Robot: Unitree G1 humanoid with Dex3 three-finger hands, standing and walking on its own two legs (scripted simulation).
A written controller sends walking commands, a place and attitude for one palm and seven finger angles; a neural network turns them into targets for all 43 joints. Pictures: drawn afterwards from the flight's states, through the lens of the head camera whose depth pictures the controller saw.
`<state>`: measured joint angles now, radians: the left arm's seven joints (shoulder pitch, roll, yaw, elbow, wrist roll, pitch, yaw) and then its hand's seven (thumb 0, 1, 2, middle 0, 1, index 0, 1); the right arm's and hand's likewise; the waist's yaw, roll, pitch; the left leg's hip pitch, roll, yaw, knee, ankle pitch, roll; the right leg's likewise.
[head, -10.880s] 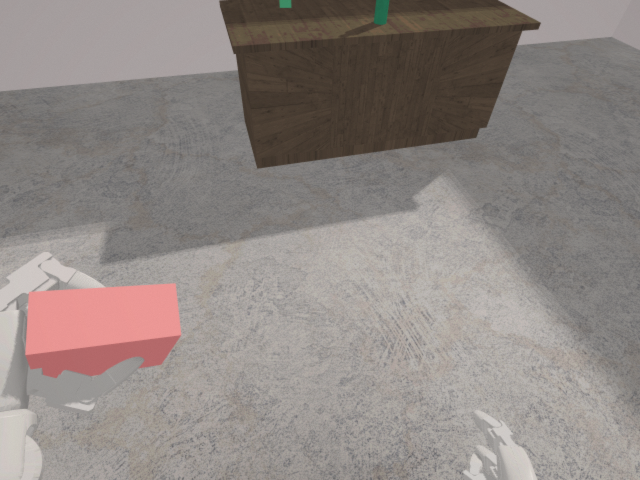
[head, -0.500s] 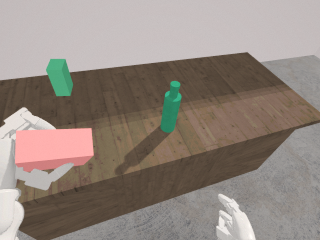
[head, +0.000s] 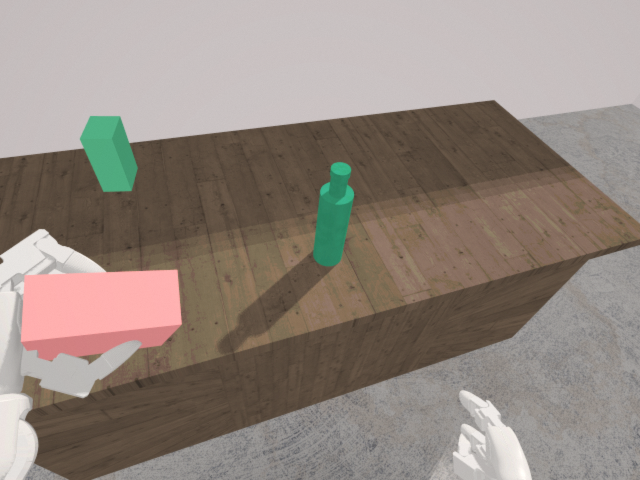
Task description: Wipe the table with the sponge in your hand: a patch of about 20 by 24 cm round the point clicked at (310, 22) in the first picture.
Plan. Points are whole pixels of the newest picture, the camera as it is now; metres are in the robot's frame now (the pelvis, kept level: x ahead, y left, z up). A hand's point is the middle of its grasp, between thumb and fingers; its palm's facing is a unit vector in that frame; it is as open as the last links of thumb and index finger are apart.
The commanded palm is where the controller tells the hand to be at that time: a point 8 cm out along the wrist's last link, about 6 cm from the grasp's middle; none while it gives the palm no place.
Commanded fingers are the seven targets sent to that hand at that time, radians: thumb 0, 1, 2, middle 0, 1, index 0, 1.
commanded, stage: look again from close up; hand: left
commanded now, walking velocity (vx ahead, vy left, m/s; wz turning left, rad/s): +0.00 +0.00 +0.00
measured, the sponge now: (126, 314) +0.23 +0.22 +0.14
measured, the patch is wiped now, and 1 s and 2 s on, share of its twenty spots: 0.00 0.00 0.00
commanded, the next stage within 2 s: shuffle to correct the standing spot in 0.02 s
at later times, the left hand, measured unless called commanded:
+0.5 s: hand (92, 300) +0.23 +0.25 +0.15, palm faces +0.41 -0.84 -0.36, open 9.6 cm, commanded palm +0.18 +0.28 +0.17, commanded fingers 0.00 0.10 1.30 -1.20 -1.60 -1.20 -1.60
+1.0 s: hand (112, 277) +0.26 +0.24 +0.15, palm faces +0.37 -0.83 -0.41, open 9.6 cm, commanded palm +0.20 +0.27 +0.17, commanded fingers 0.00 0.10 1.30 -1.20 -1.60 -1.20 -1.60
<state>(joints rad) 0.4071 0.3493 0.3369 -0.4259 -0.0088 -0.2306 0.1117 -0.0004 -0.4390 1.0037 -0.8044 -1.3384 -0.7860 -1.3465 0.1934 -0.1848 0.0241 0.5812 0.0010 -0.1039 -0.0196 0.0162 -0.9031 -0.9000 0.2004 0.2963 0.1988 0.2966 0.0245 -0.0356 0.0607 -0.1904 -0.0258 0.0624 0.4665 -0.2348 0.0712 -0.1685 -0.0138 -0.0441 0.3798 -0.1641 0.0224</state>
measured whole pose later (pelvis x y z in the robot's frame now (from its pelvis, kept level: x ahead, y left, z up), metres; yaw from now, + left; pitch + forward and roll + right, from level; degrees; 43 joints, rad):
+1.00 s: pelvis +0.05 -0.01 -0.01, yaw +1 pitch -1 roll -2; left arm 0.47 0.38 0.37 -0.49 -0.03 -0.23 0.10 0.00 -0.44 1.01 -0.80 -1.34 -0.78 -1.35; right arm 0.19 -0.20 -0.01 0.59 0.02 -0.08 -0.02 0.02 -0.90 -0.90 0.20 0.30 0.20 0.30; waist 0.00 -0.01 0.04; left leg -0.22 -0.02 0.04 0.62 -0.38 0.06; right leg -0.20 -0.01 -0.06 0.56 -0.33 0.01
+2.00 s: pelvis +0.04 -0.01 -0.01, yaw +1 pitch -1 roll -2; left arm 0.47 0.36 0.35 -0.46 -0.03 -0.23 0.12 0.00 -0.44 1.01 -0.80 -1.34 -0.78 -1.35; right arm 0.20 -0.20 -0.01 0.60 0.02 -0.07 -0.03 0.02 -0.90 -0.90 0.20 0.30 0.20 0.30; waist -0.01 -0.01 0.03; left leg -0.23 -0.02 0.05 0.61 -0.36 0.07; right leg -0.21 -0.01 -0.05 0.55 -0.31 0.01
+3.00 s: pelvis +0.05 -0.01 -0.01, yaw +1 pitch -1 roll -2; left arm 0.51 0.39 0.37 -0.50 -0.03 -0.23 0.12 0.00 -0.44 1.01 -0.80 -1.34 -0.78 -1.35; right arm 0.20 -0.21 -0.02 0.59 0.03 -0.05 -0.03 0.02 -0.90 -0.90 0.20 0.30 0.20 0.30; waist -0.02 0.00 0.04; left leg -0.23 -0.02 0.05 0.61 -0.38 0.06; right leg -0.22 -0.01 -0.06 0.56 -0.33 0.01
